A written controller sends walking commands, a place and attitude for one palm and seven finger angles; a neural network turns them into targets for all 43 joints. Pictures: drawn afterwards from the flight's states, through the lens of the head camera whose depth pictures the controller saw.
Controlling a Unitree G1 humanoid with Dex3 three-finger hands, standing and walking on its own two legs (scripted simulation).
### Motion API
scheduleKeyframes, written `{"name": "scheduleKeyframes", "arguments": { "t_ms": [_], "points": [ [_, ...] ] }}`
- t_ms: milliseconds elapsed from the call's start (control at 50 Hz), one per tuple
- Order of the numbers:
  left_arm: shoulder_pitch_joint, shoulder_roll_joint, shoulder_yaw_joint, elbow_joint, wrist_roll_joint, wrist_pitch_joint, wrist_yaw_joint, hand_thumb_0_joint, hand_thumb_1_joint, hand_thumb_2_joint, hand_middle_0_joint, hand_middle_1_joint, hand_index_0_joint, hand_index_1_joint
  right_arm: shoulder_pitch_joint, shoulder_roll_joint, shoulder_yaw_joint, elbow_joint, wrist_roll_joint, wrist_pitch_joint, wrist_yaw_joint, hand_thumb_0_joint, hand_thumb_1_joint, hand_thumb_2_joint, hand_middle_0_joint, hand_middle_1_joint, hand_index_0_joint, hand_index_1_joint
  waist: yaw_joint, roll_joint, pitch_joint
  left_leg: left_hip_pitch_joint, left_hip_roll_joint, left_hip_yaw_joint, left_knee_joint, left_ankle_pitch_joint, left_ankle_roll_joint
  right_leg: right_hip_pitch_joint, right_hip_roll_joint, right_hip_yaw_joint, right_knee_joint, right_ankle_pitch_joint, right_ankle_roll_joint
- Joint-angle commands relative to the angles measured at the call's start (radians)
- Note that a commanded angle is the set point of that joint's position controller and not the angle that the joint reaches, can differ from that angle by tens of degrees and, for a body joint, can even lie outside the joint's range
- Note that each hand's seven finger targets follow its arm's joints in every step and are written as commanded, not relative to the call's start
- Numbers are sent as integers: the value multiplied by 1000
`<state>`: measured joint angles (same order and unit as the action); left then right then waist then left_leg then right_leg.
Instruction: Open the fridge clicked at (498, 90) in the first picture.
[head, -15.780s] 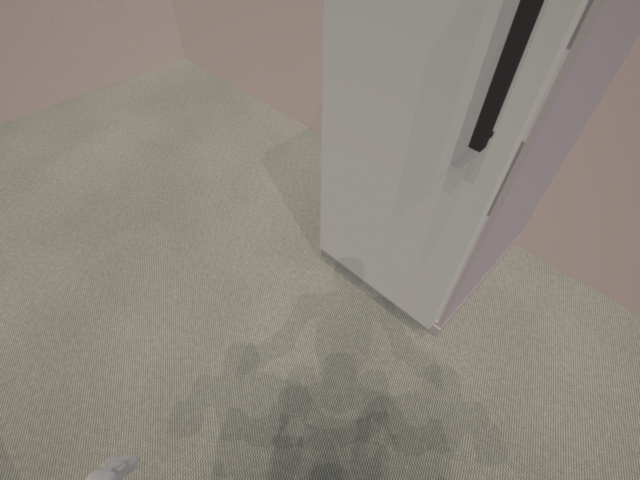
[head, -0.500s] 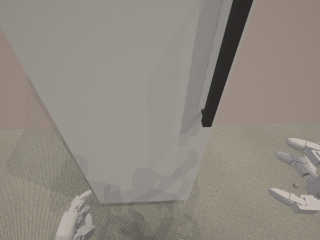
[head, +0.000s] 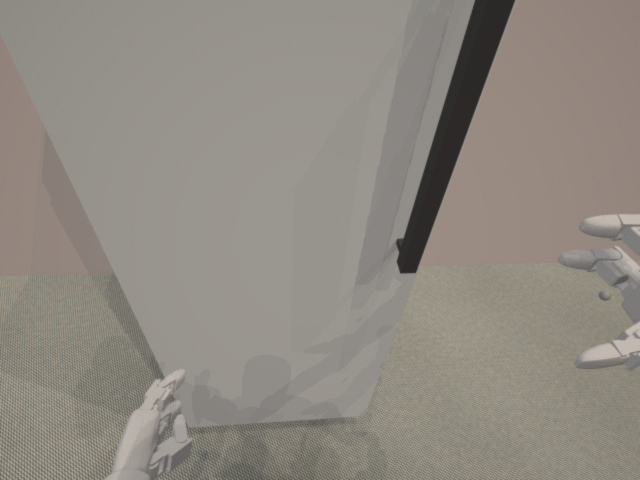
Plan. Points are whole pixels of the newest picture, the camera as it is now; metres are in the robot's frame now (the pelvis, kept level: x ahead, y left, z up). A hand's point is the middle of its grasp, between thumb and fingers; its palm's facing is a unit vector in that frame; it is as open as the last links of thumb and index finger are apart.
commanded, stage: raise the hand to about handle height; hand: right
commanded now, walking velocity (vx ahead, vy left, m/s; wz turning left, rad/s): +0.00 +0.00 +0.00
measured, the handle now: (443, 129) +0.43 -0.13 +0.26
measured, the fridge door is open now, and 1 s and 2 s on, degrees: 0 0 0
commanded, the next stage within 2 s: move the hooked fingers beside the handle in 0.68 s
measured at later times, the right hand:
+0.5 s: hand (610, 257) +0.28 -0.27 +0.22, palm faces +0.05 +0.99 -0.11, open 13.9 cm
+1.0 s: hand (589, 250) +0.29 -0.25 +0.22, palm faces +0.00 +0.99 -0.12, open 14.0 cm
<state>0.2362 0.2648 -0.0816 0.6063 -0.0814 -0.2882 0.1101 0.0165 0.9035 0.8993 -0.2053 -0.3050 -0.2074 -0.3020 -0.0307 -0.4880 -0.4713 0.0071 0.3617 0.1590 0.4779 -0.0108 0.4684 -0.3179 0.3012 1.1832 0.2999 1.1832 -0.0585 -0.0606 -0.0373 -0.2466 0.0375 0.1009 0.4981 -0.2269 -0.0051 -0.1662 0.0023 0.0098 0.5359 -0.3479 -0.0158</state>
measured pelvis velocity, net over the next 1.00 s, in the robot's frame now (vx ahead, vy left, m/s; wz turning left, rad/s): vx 0.00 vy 0.00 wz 0.00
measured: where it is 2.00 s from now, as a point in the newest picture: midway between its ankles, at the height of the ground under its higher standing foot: outside the picture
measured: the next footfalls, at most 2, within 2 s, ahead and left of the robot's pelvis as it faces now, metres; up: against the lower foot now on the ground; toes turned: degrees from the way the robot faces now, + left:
none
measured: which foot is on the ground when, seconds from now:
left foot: down 0.00-1.00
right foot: down 0.00-1.00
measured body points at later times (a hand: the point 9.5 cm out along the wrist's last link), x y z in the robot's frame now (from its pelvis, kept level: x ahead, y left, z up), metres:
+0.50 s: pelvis +0.00 +0.01 +0.00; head -0.02 +0.04 +0.45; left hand +0.19 +0.25 -0.06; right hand +0.27 -0.32 +0.23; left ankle +0.02 +0.12 -0.73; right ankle -0.04 -0.11 -0.73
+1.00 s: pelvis +0.00 +0.00 +0.00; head -0.02 +0.03 +0.45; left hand +0.19 +0.22 -0.07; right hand +0.29 -0.31 +0.22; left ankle +0.02 +0.12 -0.73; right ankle -0.04 -0.11 -0.73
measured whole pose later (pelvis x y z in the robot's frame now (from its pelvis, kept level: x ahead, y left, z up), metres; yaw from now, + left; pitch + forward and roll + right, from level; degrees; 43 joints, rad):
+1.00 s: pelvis +0.00 +0.00 +0.00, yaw +0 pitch -2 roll +0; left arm 0.23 0.27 -0.09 0.61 -0.10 -0.24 0.11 0.02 0.90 0.90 -0.20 -0.30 -0.21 -0.30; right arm -0.20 -0.49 -0.44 0.06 0.33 0.29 0.46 -0.01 0.50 -0.30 0.30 1.20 0.30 1.20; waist -0.05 -0.07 -0.05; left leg -0.23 0.05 0.10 0.49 -0.23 -0.01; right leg -0.14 0.01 0.01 0.50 -0.33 -0.02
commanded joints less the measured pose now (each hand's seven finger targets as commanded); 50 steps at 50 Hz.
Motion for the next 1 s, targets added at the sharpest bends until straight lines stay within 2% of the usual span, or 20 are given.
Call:
{"name": "scheduleKeyframes", "arguments": {
  "t_ms": [0, 100, 160, 200, 240, 300, 360, 480, 500, 580, 620, 680, 700, 760, 780, 860, 920, 940, 960, 980],
  "points": [
    [-125, 114, 43, -153, 1, -53, 5, 0, 900, 900, -200, -300, -200, -300, -338, -350, -188, -189, 29, -61, -17, 0, 500, -300, 300, 1200, 300, 1200, -5, -42, -170, 152, -21, -24, -56, 210, 25, -3, -2, 38, -101, 322, 2],
    [-130, 129, 41, -143, -16, -32, 3, 0, 900, 900, -200, -300, -200, -300, -427, -322, -113, -44, 7, 43, 11, 0, 500, -300, 300, 1200, 300, 1200, 12, -28, -103, 116, -11, -30, -75, 191, 22, -18, -3, 34, -115, 284, -2],
    [-143, 135, 40, -155, -18, -26, 2, 0, 900, 900, -200, -300, -200, -300, -525, -360, -108, -46, -11, 86, 22, 0, 500, -300, 300, 1200, 300, 1200, 14, -31, -138, 114, -6, -32, -71, 194, 21, -3, 3, 39, -115, 287, -8],
    [-139, 135, 45, -163, -17, -16, -7, 0, 900, 900, -200, -300, -200, -300, -442, -354, -121, -17, -4, 94, 33, 0, 500, -300, 300, 1200, 300, 1200, 4, 32, -166, 149, -5, -35, -65, 234, 19, -7, 2, 35, -102, 319, -10],
    [-148, 135, 45, -173, -18, -5, -12, 0, 900, 900, -200, -300, -200, -300, -425, -352, -133, -36, 4, 89, 44, 0, 500, -300, 300, 1200, 300, 1200, 3, 54, -192, 159, -3, -36, -53, 250, 14, -14, 7, 30, -95, 319, -12],
    [-163, 132, 47, -183, -15, 0, -20, 0, 900, 900, -200, -300, -200, -300, -386, -395, -195, -79, 22, 62, 38, 0, 500, -300, 300, 1200, 300, 1200, -13, 58, -209, 187, 1, -44, -50, 253, 14, -23, 6, 27, -88, 324, -12],
    [-165, 124, 47, -187, -13, -6, -16, 0, 900, 900, -200, -300, -200, -300, -423, -399, -209, -127, 21, 44, 14, 0, 500, -300, 300, 1200, 300, 1200, -11, -8, -212, 164, -2, -37, -44, 256, 16, -9, 8, 20, -89, 330, -12],
    [-156, 123, 43, -171, -15, -16, 1, 0, 900, 900, -200, -300, -200, -300, -490, -355, -139, -109, -8, 56, -19, 0, 500, -300, 300, 1200, 300, 1200, 14, -70, -123, 91, 0, -41, -70, 144, 19, -8, 3, 23, -107, 243, -9],
    [-155, 124, 47, -166, -17, -14, 3, 0, 900, 900, -200, -300, -200, -300, -480, -349, -127, -106, -11, 59, -20, 0, 500, -300, 300, 1200, 300, 1200, 16, -36, -115, 98, 2, -50, -78, 142, 18, -10, -4, 22, -101, 245, -10],
    [-158, 125, 41, -171, -16, -21, 10, 0, 900, 900, -200, -300, -200, -300, -513, -354, -117, -131, -17, 61, -8, 0, 500, -300, 300, 1200, 300, 1200, 18, -55, -159, 109, -1, -38, -65, 152, 19, 13, 3, 33, -105, 256, -12],
    [-158, 126, 43, -172, -14, -17, 10, 0, 900, 900, -200, -300, -200, -300, -482, -369, -138, -131, -11, 57, -4, 0, 500, -300, 300, 1200, 300, 1200, 15, -11, -185, 133, 0, -44, -63, 163, 15, 8, 1, 29, -98, 262, -15],
    [-158, 126, 40, -167, -12, -18, 7, 0, 900, 900, -200, -300, -200, -300, -461, -373, -158, -92, 0, 56, 4, 0, 500, -300, 300, 1200, 300, 1200, 9, -12, -178, 128, -4, -36, -58, 168, 17, 2, 2, 36, -103, 264, -12],
    [-156, 127, 43, -164, -13, -14, 5, 0, 900, 900, -200, -300, -200, -300, -435, -383, -169, -86, 4, 56, 3, 0, 500, -300, 300, 1200, 300, 1200, 3, 15, -165, 135, -4, -38, -64, 176, 17, -4, -1, 34, -99, 275, -11],
    [-159, 124, 38, -167, -14, -15, 2, 0, 900, 900, -200, -300, -200, -300, -472, -361, -144, -94, -4, 64, -1, 0, 500, -300, 300, 1200, 300, 1200, 11, -59, -141, 98, -4, -29, -59, 172, 21, 4, 1, 32, -107, 273, -7],
    [-158, 122, 37, -169, -13, -18, 3, 0, 900, 900, -200, -300, -200, -300, -488, -331, -112, -89, -6, 69, -2, 0, 500, -300, 300, 1200, 300, 1200, 17, -63, -137, 83, -5, -28, -59, 163, 22, 10, 1, 36, -110, 266, -5],
    [-152, 120, 37, -165, -16, -21, 5, 0, 900, 900, -200, -300, -200, -300, -527, -275, -45, -114, -15, 74, -17, 0, 500, -300, 300, 1200, 300, 1200, 29, -24, -140, 69, -8, -22, -60, 145, 20, 25, -4, 44, -116, 256, -5],
    [-158, 117, 38, -170, -11, -21, 3, 0, 900, 900, -200, -300, -200, -300, -513, -278, -58, -173, -18, 65, -32, 0, 500, -300, 300, 1200, 300, 1200, 18, -34, -184, 96, -5, -22, -51, 175, 24, 42, -4, 45, -115, 293, -3],
    [-157, 115, 38, -170, -9, -21, 4, 0, 900, 900, -200, -300, -200, -300, -502, -278, -64, -170, -17, 65, -38, 0, 500, -300, 300, 1200, 300, 1200, 14, -3, -182, 98, -6, -17, -46, 182, 24, 37, -5, 51, -116, 303, -2],
    [-156, 118, 40, -164, -8, -20, 3, 0, 900, 900, -200, -300, -200, -300, -496, -299, -92, -161, -17, 64, -46, 0, 500, -300, 300, 1200, 300, 1200, 9, -18, -189, 104, -6, -19, -44, 195, 25, 36, -4, 49, -114, 315, -1],
    [-155, 116, 38, -162, -8, -17, 3, 0, 900, 900, -200, -300, -200, -300, -490, -296, -95, -147, -18, 66, -51, 0, 500, -300, 300, 1200, 300, 1200, 9, 2, -179, 101, -6, -16, -45, 190, 23, 29, -5, 48, -117, 311, 0]
  ]
}}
